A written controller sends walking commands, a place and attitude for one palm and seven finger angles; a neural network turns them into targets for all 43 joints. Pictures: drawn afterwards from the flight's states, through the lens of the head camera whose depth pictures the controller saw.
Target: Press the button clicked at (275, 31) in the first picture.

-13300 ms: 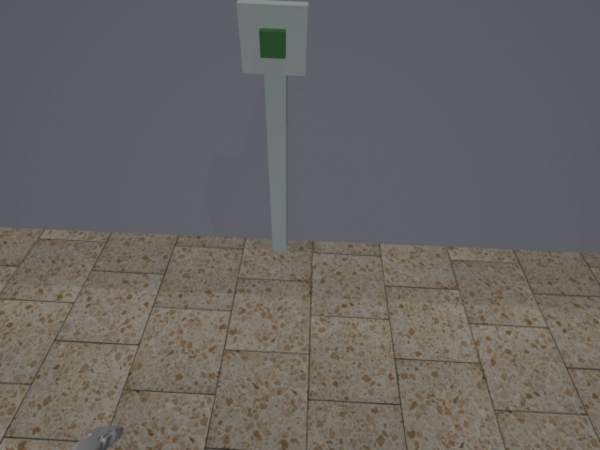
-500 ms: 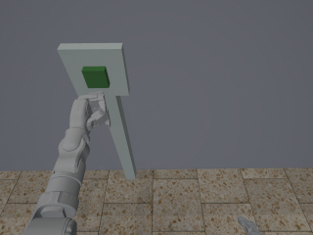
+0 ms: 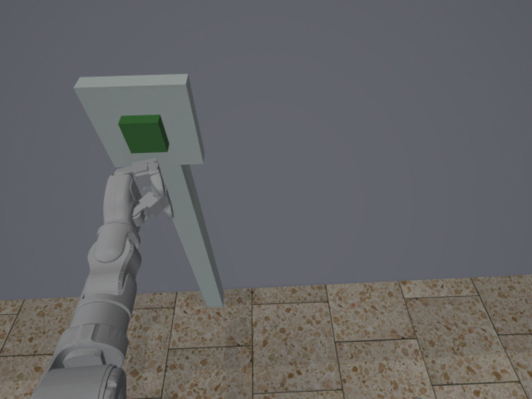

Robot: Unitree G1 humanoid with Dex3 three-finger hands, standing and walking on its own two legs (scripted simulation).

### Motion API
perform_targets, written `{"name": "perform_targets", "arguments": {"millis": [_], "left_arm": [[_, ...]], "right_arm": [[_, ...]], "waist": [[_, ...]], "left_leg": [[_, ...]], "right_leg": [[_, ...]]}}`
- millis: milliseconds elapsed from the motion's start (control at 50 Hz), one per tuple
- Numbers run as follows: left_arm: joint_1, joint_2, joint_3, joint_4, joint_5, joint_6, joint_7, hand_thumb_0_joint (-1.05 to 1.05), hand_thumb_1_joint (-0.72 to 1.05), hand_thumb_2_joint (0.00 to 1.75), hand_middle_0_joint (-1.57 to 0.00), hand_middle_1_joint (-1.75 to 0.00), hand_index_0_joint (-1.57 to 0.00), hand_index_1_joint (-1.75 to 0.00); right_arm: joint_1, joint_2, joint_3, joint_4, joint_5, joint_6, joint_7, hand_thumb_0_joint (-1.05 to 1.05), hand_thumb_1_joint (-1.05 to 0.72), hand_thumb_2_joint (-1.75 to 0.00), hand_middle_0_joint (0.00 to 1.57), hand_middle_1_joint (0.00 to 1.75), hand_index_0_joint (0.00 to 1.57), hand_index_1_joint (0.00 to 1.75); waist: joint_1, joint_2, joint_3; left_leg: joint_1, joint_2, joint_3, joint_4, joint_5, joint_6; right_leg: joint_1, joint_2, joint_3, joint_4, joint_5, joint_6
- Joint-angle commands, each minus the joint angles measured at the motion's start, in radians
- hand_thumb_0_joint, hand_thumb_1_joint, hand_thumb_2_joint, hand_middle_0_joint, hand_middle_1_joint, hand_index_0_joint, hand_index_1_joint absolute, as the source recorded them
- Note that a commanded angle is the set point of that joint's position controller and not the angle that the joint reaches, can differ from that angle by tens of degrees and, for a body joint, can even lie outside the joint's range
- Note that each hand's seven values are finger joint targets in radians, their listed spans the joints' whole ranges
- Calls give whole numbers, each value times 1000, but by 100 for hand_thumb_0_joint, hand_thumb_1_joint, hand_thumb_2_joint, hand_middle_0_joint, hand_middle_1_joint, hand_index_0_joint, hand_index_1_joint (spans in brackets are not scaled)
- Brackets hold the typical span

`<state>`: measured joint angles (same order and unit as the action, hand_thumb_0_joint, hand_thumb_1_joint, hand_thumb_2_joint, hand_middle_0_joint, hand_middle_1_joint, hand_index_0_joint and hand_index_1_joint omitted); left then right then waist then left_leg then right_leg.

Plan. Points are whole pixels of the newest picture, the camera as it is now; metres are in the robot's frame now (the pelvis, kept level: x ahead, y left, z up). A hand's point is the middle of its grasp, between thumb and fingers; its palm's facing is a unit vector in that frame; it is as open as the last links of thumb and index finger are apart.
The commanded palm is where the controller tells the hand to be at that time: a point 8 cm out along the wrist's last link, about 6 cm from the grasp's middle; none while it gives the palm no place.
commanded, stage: aim a knuckle at the button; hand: left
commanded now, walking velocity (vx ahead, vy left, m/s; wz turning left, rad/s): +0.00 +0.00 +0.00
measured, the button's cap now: (145, 133) +0.50 +0.21 +0.13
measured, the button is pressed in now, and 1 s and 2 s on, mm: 0 0 13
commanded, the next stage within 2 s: press the button with the knuckle in 0.34 s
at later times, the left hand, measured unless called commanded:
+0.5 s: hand (159, 189) +0.41 +0.17 +0.10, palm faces +0.07 -1.00 -0.02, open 3.1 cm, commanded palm +0.38 +0.22 +0.10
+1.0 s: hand (159, 171) +0.44 +0.18 +0.10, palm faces +0.06 -1.00 +0.00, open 3.1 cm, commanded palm +0.42 +0.23 +0.10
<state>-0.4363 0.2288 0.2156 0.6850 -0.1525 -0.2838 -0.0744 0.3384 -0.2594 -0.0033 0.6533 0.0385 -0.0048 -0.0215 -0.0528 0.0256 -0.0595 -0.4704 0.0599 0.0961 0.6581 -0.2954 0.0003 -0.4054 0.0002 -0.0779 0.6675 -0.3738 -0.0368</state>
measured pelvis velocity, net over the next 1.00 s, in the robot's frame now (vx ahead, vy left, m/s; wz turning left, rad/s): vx -0.01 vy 0.02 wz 0.01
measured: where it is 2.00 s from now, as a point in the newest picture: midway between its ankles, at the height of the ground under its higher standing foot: outside the picture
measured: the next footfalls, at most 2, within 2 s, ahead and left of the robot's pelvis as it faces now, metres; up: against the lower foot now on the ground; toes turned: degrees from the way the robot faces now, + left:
none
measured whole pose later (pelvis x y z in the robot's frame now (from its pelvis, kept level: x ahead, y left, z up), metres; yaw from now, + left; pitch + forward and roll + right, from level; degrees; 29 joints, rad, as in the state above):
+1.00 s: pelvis -0.01 +0.02 -0.01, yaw +1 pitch +9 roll -1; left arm -0.73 0.30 0.25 0.97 -0.13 -0.31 -0.09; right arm 0.32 -0.26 0.01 0.67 0.03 0.00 -0.03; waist -0.08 0.01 -0.05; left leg -0.58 0.05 0.08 0.73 -0.31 0.02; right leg -0.50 -0.01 -0.08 0.71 -0.38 -0.02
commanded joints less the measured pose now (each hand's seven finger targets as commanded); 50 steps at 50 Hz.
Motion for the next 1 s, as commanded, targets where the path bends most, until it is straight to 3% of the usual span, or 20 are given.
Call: {"name": "perform_targets", "arguments": {"millis": [0, 20, 140, 180, 220, 280, 340, 400, 440, 480, 540, 600, 700, 780, 860, 900, 920, 940, 980], "left_arm": [[-506, 209, 26, -262, -16, -104, 5, 0, 90, 90, -130, -150, -130, -150], [-506, 238, 44, -211, -12, -95, 2, 0, 90, 90, -130, -150, -130, -150], [-500, 190, 15, -84, -27, -39, -30, 0, 90, 90, -130, -150, -130, -150], [-488, 166, 0, -82, -31, -39, -38, 0, 90, 90, -130, -150, -130, -150], [-490, 191, 23, -81, -34, -47, -38, 0, 90, 90, -130, -150, -130, -150], [-539, 188, 16, -83, -27, -66, -28, 0, 90, 90, -130, -150, -130, -150], [-537, 254, 72, -103, -17, -85, -15, 0, 90, 90, -130, -150, -130, -150], [-531, 231, 48, -169, -8, -103, -11, 0, 90, 90, -130, -150, -130, -150], [-548, 218, 36, -189, -11, -105, -13, 0, 90, 90, -130, -150, -130, -150], [-534, 205, 28, -159, -16, -93, -16, 0, 90, 90, -130, -150, -130, -150], [-536, 226, 51, -108, -25, -67, -23, 0, 90, 90, -130, -150, -130, -150], [-535, 190, 27, -97, -22, -52, -27, 0, 90, 90, -130, -150, -130, -150], [-533, 245, 77, -65, -17, -53, -22, 0, 90, 90, -130, -150, -130, -150], [-634, 243, 61, -64, -5, -75, -16, 0, 90, 90, -130, -150, -130, -150], [-741, 225, 36, -5, 7, -94, -13, 0, 90, 90, -130, -150, -130, -150], [-763, 253, 54, 69, 14, -96, -12, 0, 90, 90, -130, -150, -130, -150], [-806, 255, 55, 65, 12, -101, -12, 0, 90, 90, -130, -150, -130, -150], [-798, 275, 71, 86, 17, -104, -11, 0, 90, 90, -130, -150, -130, -150], [-808, 259, 65, 83, 20, -114, -10, 0, 90, 90, -130, -150, -130, -150]], "right_arm": [[-33, -125, -42, -104, 6, -44, -13, 0, -90, -90, 20, 30, 20, 30], [-32, -129, -40, -93, 7, -41, -17, 0, -90, -90, 20, 30, 20, 30], [-44, -131, -32, -101, 13, -37, -21, 0, -90, -90, 20, 30, 20, 30], [-42, -130, -33, -112, 11, -39, -18, 0, -90, -90, 20, 30, 20, 30], [-41, -134, -33, -115, 11, -38, -16, 0, -90, -90, 20, 30, 20, 30], [-35, -133, -32, -117, 7, -38, -13, 0, -90, -90, 20, 30, 20, 30], [-36, -134, -33, -120, 5, -35, -15, 0, -90, -90, 20, 30, 20, 30], [-38, -127, -33, -127, 3, -38, -11, 0, -90, -90, 20, 30, 20, 30], [-34, -127, -35, -119, 3, -41, -10, 0, -90, -90, 20, 30, 20, 30], [-23, -132, -39, -111, 3, -40, -11, 0, -90, -90, 20, 30, 20, 30], [-14, -141, -43, -100, 7, -36, -16, 0, -90, -90, 20, 30, 20, 30], [-10, -137, -41, -101, 6, -36, -12, 0, -90, -90, 20, 30, 20, 30], [7, -143, -42, -102, 1, -27, -9, 0, -90, -90, 20, 30, 20, 30], [17, -141, -42, -94, -2, -23, -11, 0, -90, -90, 20, 30, 20, 30], [28, -143, -41, -74, -4, -27, -10, 0, -90, -90, 20, 30, 20, 30], [42, -151, -41, -63, -5, -24, -13, 0, -90, -90, 20, 30, 20, 30], [49, -152, -40, -59, -7, -26, -13, 0, -90, -90, 20, 30, 20, 30], [54, -153, -42, -56, -8, -25, -13, 0, -90, -90, 20, 30, 20, 30], [67, -152, -45, -56, -14, -24, -8, 0, -90, -90, 20, 30, 20, 30]], "waist": [[-23, -26, -282], [-23, -31, -260], [-18, -37, -254], [-13, -38, -280], [-7, -48, -279], [-20, -74, -263], [1, -30, -304], [4, 28, -350], [-5, 47, -353], [-19, -16, -338], [-20, -51, -302], [-16, 2, -306], [-8, -42, -301], [-31, -31, -296], [-51, 43, -303], [-62, -2, -296], [-69, 1, -318], [-58, 23, -331], [-58, 40, -386]], "left_leg": [[206, -58, -65, -34, 182, 44], [189, -58, -68, -37, 156, 43], [180, -65, -71, -39, 140, 41], [188, -65, -74, -35, 154, 40], [179, -63, -75, -31, 164, 39], [166, -62, -80, -26, 153, 41], [172, -64, -74, -23, 163, 40], [215, -60, -80, -20, 205, 36], [243, -56, -83, -14, 234, 34], [233, -51, -89, -13, 235, 37], [197, -52, -87, -23, 200, 36], [216, -52, -86, -22, 226, 34], [185, -51, -87, -19, 237, 36], [188, -50, -90, -10, 217, 37], [224, -45, -108, -4, 176, 28], [198, -43, -112, -2, 153, 30], [203, -44, -112, 1, 157, 32], [206, -44, -117, 3, 171, 28], [241, -41, -122, 18, 229, 25]], "right_leg": [[39, 17, 76, -103, 369, 33], [34, 16, 77, -107, 342, 33], [20, 9, 71, -114, 323, 31], [22, 11, 65, -105, 328, 28], [25, 10, 64, -99, 343, 28], [5, 13, 61, -93, 324, 30], [31, 10, 72, -83, 338, 29], [31, 14, 64, -67, 361, 21], [15, 19, 57, -65, 378, 19], [9, 24, 52, -69, 374, 22], [5, 23, 51, -79, 352, 25], [-12, 22, 46, -74, 358, 20], [5, 24, 47, -67, 371, 20], [-26, 25, 49, -65, 340, 21], [-108, 29, 44, -60, 254, 16], [-114, 29, 46, -61, 234, 19], [-115, 29, 46, -56, 240, 21], [-114, 28, 45, -49, 243, 17], [-115, 31, 39, -30, 277, 14]]}}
